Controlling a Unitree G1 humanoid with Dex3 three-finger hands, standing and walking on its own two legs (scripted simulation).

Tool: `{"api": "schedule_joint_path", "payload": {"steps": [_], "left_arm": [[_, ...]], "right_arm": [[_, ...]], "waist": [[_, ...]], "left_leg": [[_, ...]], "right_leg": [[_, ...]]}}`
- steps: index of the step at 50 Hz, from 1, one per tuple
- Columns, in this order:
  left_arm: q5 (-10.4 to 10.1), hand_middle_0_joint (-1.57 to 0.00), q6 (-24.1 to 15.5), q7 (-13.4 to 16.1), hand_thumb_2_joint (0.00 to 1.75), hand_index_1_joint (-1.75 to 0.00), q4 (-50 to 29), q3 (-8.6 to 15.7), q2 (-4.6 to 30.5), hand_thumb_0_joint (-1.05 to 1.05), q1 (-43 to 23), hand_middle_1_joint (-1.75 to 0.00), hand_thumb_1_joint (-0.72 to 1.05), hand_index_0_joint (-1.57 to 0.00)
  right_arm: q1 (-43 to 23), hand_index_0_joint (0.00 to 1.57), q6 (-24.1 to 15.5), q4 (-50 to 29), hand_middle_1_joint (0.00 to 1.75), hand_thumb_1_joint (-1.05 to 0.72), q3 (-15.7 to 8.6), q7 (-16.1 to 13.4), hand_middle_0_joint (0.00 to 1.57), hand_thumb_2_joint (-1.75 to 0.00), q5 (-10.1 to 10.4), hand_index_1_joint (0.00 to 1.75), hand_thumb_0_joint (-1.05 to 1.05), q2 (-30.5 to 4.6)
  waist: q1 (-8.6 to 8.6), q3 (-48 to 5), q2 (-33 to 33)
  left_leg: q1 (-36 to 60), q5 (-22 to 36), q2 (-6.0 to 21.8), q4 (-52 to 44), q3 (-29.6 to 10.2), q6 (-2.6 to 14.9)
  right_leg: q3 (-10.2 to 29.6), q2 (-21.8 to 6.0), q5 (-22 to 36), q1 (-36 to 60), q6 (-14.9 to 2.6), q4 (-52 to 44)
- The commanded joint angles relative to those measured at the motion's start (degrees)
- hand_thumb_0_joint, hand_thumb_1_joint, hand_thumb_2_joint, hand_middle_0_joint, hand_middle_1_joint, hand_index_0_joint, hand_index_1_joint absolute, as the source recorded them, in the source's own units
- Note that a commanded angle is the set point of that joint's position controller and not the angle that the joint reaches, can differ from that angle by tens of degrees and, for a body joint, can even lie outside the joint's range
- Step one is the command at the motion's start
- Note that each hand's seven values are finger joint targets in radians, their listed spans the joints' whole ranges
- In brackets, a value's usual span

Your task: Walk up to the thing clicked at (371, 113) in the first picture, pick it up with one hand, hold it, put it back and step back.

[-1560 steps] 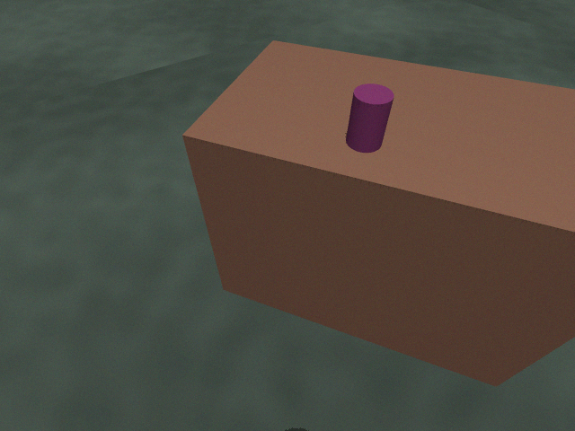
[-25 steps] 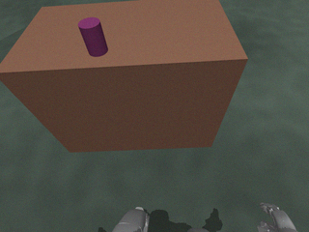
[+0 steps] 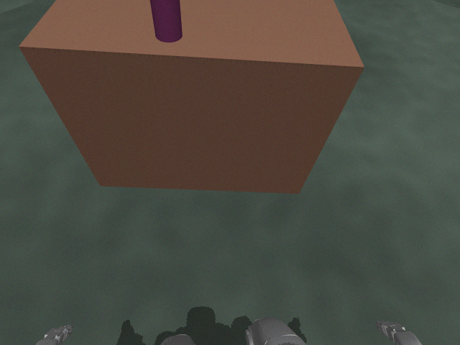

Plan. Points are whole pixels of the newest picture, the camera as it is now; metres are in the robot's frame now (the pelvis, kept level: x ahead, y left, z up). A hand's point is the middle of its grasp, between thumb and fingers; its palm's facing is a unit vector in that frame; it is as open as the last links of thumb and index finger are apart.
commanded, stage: step back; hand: left
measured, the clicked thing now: (166, 15) +0.96 +0.19 +0.05
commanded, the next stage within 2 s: stand in 1.36 s
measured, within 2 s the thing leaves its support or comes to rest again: neither
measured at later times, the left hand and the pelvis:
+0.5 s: hand out of the picture -0.06 +0.29 -0.14, palm faces +0.05 -0.90 -0.43, open 7.4 cm; pelvis -0.15 +0.00 -0.01, yaw +3 degrees
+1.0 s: hand out of the picture -0.09 +0.26 -0.16, palm faces +0.05 -0.94 -0.34, open 7.4 cm; pelvis -0.13 +0.00 +0.00, yaw +2 degrees
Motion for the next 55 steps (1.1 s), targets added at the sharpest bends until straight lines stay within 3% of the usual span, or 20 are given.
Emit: {"api": "schedule_joint_path", "payload": {"steps": [1, 7, 8, 9, 10, 14, 20, 23, 24, 26, 27, 30, 36, 37, 39, 40, 46, 48, 49, 55], "left_arm": [[0.4, -0.2, -2.33, 0.63, 0.9, -0.3, -3.92, 2.31, 8.68, 0.0, 1.15, -0.3, 0.9, -0.2], [1.44, -0.2, -3.18, 0.31, 0.9, -0.3, 1.29, 2.69, 9.97, 0.0, 8.89, -0.3, 0.9, -0.2], [2.07, -0.2, -3.26, 0.19, 0.9, -0.3, 1.19, 3.65, 13.41, 0.0, 9.04, -0.3, 0.9, -0.2], [2.06, -0.2, -2.75, -0.01, 0.9, -0.3, -0.03, 5.03, 18.78, 0.0, 6.68, -0.3, 0.9, -0.2], [2.37, -0.2, -2.76, 0.09, 0.9, -0.3, -2.51, 5.62, 22.22, 0.0, 1.68, -0.3, 0.9, -0.2], [2.02, -0.2, -3.52, 0.57, 0.9, -0.3, -4.08, 3.46, 12.11, 0.0, -4.65, -0.3, 0.9, -0.2], [3.26, -0.2, -3.92, -0.12, 0.9, -0.3, -2.86, 4.51, 12.92, 0.0, 3.16, -0.3, 0.9, -0.2], [2.07, -0.2, -2.89, -0.97, 0.9, -0.3, -3.0, 3.87, 13.34, 0.0, -0.05, -0.3, 0.9, -0.2], [2.01, -0.2, -2.61, -1.14, 0.9, -0.3, -2.74, 2.77, 10.21, 0.0, 2.19, -0.3, 0.9, -0.2], [0.62, -0.2, -2.64, -1.36, 0.9, -0.3, -2.61, 1.65, 6.25, 0.0, 1.87, -0.3, 0.9, -0.2], [1.52, -0.2, -2.82, -1.2, 0.9, -0.3, -1.78, 3.32, 12.38, 0.0, -3.5, -0.3, 0.9, -0.2], [0.66, -0.2, -3.6, -2.69, 0.9, -0.3, 0.2, 2.95, 9.93, 0.0, 0.05, -0.3, 0.9, -0.2], [1.55, -0.2, -5.37, -1.92, 0.9, -0.3, 4.57, 2.65, 8.44, 0.0, 3.69, -0.3, 0.9, -0.2], [1.88, -0.2, -5.93, -1.46, 0.9, -0.3, 5.38, 2.93, 9.48, 0.0, 5.18, -0.3, 0.9, -0.2], [2.13, -0.2, -6.4, -1.02, 0.9, -0.3, 5.22, 4.18, 16.31, 0.0, 5.09, -0.3, 0.9, -0.2], [2.17, -0.2, -6.44, -1.18, 0.9, -0.3, 3.79, 4.31, 17.02, 0.0, 0.97, -0.3, 0.9, -0.2], [0.79, -0.2, -6.33, -1.51, 0.9, -0.3, 3.55, 1.06, 9.43, 0.0, -2.46, -0.3, 0.9, -0.2], [-0.17, -0.2, -5.69, -1.57, 0.9, -0.3, 4.26, 0.35, 6.92, 0.0, -1.68, -0.3, 0.9, -0.2], [0.03, -0.2, -5.74, -1.37, 0.9, -0.3, 5.52, 0.81, 8.4, 0.0, -0.8, -0.3, 0.9, -0.2], [0.17, -0.2, -7.31, -0.47, 0.9, -0.3, 7.27, 1.17, 11.64, 0.0, 0.2, -0.3, 0.9, -0.2]], "right_arm": [[-0.8, 0.2, -1.01, -5.35, 0.3, -0.9, -4.28, -1.36, 0.2, -0.9, 0.52, 0.3, 0.0, -13.92], [-4.19, 0.2, 0.52, -5.95, 0.3, -0.9, -4.06, -0.94, 0.2, -0.9, 1.97, 0.3, 0.0, -15.38], [-4.27, 0.2, 0.2, -6.73, 0.3, -0.9, -3.35, -0.92, 0.2, -0.9, 2.19, 0.3, 0.0, -13.2], [-7.43, 0.2, -0.16, -8.2, 0.3, -0.9, -3.08, -1.39, 0.2, -0.9, 2.37, 0.3, 0.0, -11.27], [-5.68, 0.2, 0.28, -7.79, 0.3, -0.9, -4.21, -2.21, 0.2, -0.9, 1.9, 0.3, 0.0, -12.73], [-0.39, 0.2, -0.37, -3.6, 0.3, -0.9, -3.69, -1.79, 0.2, -0.9, 2.07, 0.3, 0.0, -12.31], [-0.49, 0.2, -2.88, -3.01, 0.3, -0.9, -3.23, -1.26, 0.2, -0.9, 0.78, 0.3, 0.0, -11.28], [5.21, 0.2, -4.33, 0.81, 0.3, -0.9, -3.75, -1.24, 0.2, -0.9, 0.4, 0.3, 0.0, -10.7], [6.23, 0.2, -4.83, 2.17, 0.3, -0.9, -4.5, -1.42, 0.2, -0.9, 0.0, 0.3, 0.0, -11.51], [2.53, 0.2, -5.43, 0.59, 0.3, -0.9, -5.15, -1.64, 0.2, -0.9, -0.88, 0.3, 0.0, -18.89], [0.86, 0.2, -5.39, 0.66, 0.3, -0.9, -5.56, -1.33, 0.2, -0.9, 0.07, 0.3, 0.0, -22.04], [-3.8, 0.2, -6.12, -0.18, 0.3, -0.9, -3.4, -1.02, 0.2, -0.9, -0.56, 0.3, 0.0, -13.91], [-1.66, 0.2, -4.15, 0.83, 0.3, -0.9, -3.55, -0.13, 0.2, -0.9, 0.56, 0.3, 0.0, -13.24], [-0.89, 0.2, -3.99, 0.6, 0.3, -0.9, -3.03, -0.24, 0.2, -0.9, 0.89, 0.3, 0.0, -11.23], [-0.55, 0.2, -3.94, 0.11, 0.3, -0.9, -2.65, -0.59, 0.2, -0.9, 1.06, 0.3, 0.0, -9.85], [1.56, 0.2, -3.94, 1.54, 0.3, -0.9, -3.53, -0.64, 0.2, -0.9, 0.81, 0.3, 0.0, -12.2], [5.75, 0.2, -5.89, 4.36, 0.3, -0.9, -3.86, -0.73, 0.2, -0.9, 0.39, 0.3, 0.0, -11.49], [0.2, 0.2, -6.23, 3.2, 0.3, -0.9, -4.2, -1.07, 0.2, -0.9, 0.36, 0.3, 0.0, -14.87], [-2.21, 0.2, -5.9, 3.25, 0.3, -0.9, -4.03, -0.72, 0.2, -0.9, 1.0, 0.3, 0.0, -15.52], [-0.74, 0.2, -5.42, 4.78, 0.3, -0.9, -2.91, -1.14, 0.2, -0.9, 1.4, 0.3, 0.0, -11.1]], "waist": [[-1.42, -9.61, 13.41], [1.44, -17.13, 11.58], [1.16, -15.43, 3.29], [3.95, -11.19, -11.13], [4.21, -6.71, -14.59], [-1.64, -6.43, -3.68], [4.05, -9.56, -10.19], [0.42, -9.75, -9.63], [0.63, -10.52, -4.21], [0.74, -6.3, 11.69], [-2.2, -1.21, 10.61], [1.36, -0.55, 10.61], [1.35, -4.91, 10.34], [1.86, -6.58, 6.53], [2.29, -6.22, -5.37], [0.81, -3.35, -3.77], [-2.82, -9.8, 0.85], [0.14, -8.58, 6.8], [0.81, -7.4, 6.71], [-0.15, -12.52, 4.47]], "left_leg": [[13.51, 23.61, 12.56, -5.83, -9.38, 13.01], [6.23, 12.81, 10.23, 0.17, -8.45, 6.62], [-3.17, 3.8, 5.63, 5.3, -6.81, 3.51], [-12.06, -14.95, -5.55, 15.41, -2.99, -0.24], [-9.02, -22.65, -4.05, 28.39, -7.07, -2.42], [-8.92, -13.42, -7.39, 34.04, -8.35, -1.29], [-11.43, -17.13, -1.83, 8.98, -2.14, -2.83], [7.29, -7.42, -1.83, -15.21, 0.7, -1.05], [14.68, -4.37, -1.48, -17.43, -2.66, -0.39], [11.82, -28.43, 17.29, -22.82, -31.57, 7.09], [-5.02, -37.71, 21.11, -24.71, -34.14, 12.42], [-0.49, -20.62, 10.45, -19.55, -14.71, 7.06], [-4.19, -19.77, 7.19, -9.94, -7.03, 4.07], [-6.57, -16.46, 5.47, -4.54, -5.21, 2.73], [-11.95, -19.47, -2.07, 12.96, -0.3, -0.35], [-8.02, -20.12, -0.02, 16.68, -2.46, -0.87], [12.01, 0.77, 4.34, -11.2, -7.59, 1.47], [9.5, -1.86, 14.41, -16.43, -19.24, 6.61], [3.16, -4.61, 15.16, -14.9, -16.76, 8.59], [4.91, 18.38, 4.11, -2.72, -1.63, 0.18]], "right_leg": [[-2.49, -3.37, -1.7, -0.35, 2.1, -15.36], [-6.43, -5.3, 15.94, 17.3, -1.97, -44.56], [4.71, -11.43, 14.35, 19.15, -4.22, -44.64], [18.7, -22.33, 13.25, 13.57, -12.27, -49.32], [27.3, -31.78, 11.87, -0.45, -19.17, -53.07], [3.02, -17.71, 27.27, 6.11, -10.62, -44.01], [6.98, -18.43, -0.25, 22.87, -11.62, -45.64], [3.95, -17.93, 2.41, 12.47, -8.93, -40.52], [1.12, -15.34, 6.45, 7.51, -6.64, -33.94], [-8.19, -5.71, -1.16, -9.75, -1.16, -21.7], [-2.03, -9.84, -3.12, -0.99, -0.87, -18.3], [-3.46, -8.48, 4.45, 2.95, -1.71, -23.21], [-9.63, -4.19, 10.81, 20.37, -1.82, -44.08], [-4.94, -6.35, 12.05, 24.78, -2.31, -46.05], [20.18, -23.15, -10.94, 18.82, -10.54, -55.41], [23.09, -27.19, -16.44, 10.33, -14.13, -56.68], [-0.63, -14.0, 23.08, 5.26, -4.48, -38.26], [-8.12, -6.38, 10.01, 3.78, -1.1, -32.98], [-7.46, -7.16, 5.22, 10.75, -1.42, -34.25], [-0.22, -13.96, 36.91, 20.86, -5.17, -38.85]]}}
